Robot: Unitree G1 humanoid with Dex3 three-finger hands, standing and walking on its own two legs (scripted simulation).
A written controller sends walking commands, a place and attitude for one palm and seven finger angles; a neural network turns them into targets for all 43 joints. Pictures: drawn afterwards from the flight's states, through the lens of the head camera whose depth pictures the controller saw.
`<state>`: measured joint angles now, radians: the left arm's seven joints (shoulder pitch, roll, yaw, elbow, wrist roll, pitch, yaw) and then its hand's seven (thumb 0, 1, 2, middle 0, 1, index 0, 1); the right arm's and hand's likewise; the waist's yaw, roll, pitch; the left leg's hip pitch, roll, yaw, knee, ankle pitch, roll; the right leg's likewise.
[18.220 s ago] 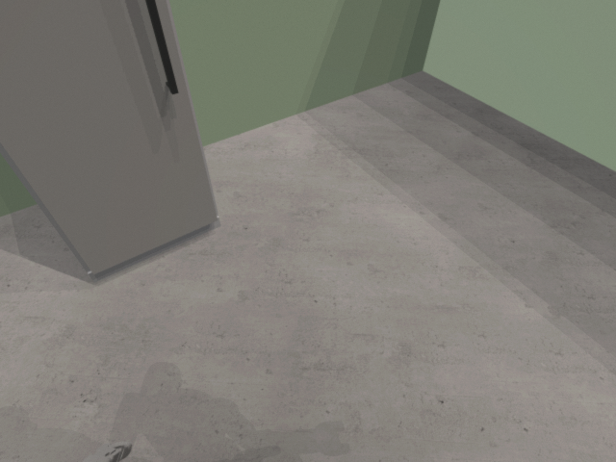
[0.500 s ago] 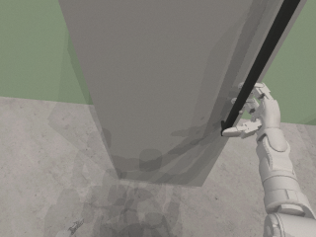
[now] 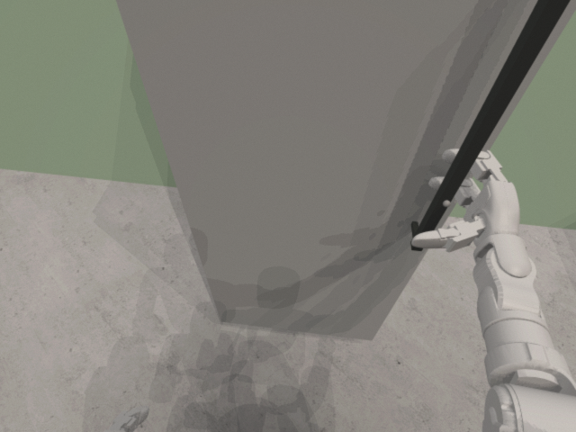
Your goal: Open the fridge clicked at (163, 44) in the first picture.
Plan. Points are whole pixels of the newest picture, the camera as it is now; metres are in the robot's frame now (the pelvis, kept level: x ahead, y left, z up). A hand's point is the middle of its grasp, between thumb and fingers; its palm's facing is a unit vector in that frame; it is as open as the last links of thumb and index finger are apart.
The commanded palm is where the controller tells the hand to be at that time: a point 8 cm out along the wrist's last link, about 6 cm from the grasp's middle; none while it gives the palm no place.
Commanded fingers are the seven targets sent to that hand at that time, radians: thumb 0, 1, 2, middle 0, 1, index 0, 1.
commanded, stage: slide the fingers in behind the handle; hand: right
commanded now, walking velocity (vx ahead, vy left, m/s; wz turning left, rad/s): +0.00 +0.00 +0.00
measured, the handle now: (470, 134) +0.47 -0.18 +0.19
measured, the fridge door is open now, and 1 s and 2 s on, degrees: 0 0 2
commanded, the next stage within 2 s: grip the handle and tug to test in 0.20 s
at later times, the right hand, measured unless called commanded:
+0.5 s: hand (445, 201) +0.43 -0.17 +0.11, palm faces +0.02 +1.00 +0.00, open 13.0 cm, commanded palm +0.40 -0.22 +0.11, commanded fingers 0.00 -0.01 -0.52 0.35 1.27 0.35 1.27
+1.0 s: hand (443, 205) +0.42 -0.16 +0.11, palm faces +0.01 +1.00 +0.00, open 6.1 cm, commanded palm +0.39 -0.22 +0.11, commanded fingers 0.00 -0.90 -0.90 0.45 1.40 0.45 1.40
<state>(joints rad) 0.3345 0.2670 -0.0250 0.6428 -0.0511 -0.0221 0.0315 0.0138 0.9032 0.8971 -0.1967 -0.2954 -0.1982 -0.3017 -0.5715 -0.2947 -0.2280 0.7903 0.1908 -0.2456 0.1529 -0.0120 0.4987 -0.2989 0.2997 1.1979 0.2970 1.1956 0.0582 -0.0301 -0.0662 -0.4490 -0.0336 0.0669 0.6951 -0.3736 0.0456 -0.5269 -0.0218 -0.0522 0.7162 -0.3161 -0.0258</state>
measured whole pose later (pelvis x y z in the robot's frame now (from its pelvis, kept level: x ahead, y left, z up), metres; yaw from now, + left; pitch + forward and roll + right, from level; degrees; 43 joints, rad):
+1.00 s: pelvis +0.00 -0.01 +0.00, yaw +0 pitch +7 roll +1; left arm 0.32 0.27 -0.02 0.65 -0.05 -0.03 0.03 0.01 0.90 0.90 -0.20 -0.30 -0.20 -0.30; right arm -0.57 -0.27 -0.20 0.77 0.18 -0.24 0.13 0.01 -0.63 -0.79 0.41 1.36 0.40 1.36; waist 0.05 -0.03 -0.07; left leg -0.45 -0.03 0.06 0.69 -0.38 0.04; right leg -0.53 -0.01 -0.05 0.72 -0.32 -0.03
